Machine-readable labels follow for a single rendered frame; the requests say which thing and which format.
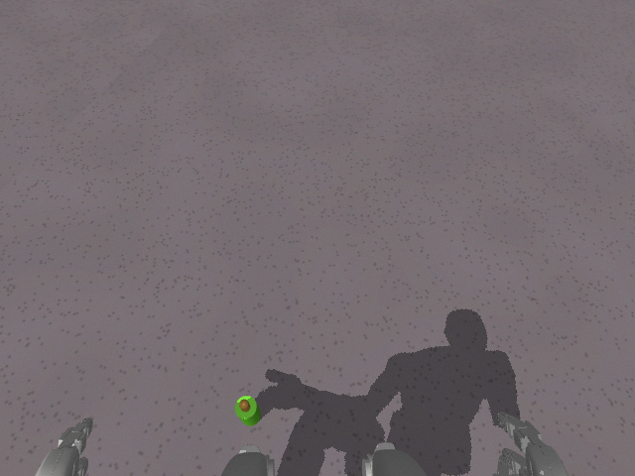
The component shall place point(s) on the bottle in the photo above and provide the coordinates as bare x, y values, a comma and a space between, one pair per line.
247, 410

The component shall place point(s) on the left robot hand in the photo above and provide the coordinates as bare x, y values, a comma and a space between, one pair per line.
65, 461

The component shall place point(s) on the right robot hand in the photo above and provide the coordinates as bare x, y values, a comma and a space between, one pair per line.
541, 460

